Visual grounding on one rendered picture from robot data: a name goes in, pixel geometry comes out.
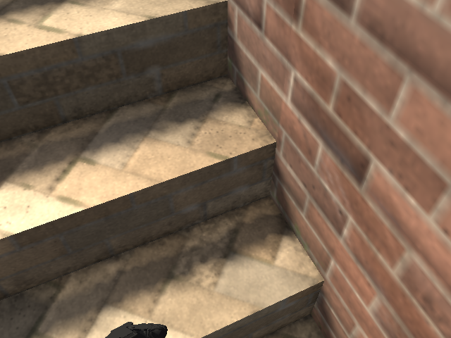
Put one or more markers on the robot left hand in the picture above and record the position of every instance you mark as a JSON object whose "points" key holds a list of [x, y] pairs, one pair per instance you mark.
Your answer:
{"points": [[128, 330]]}

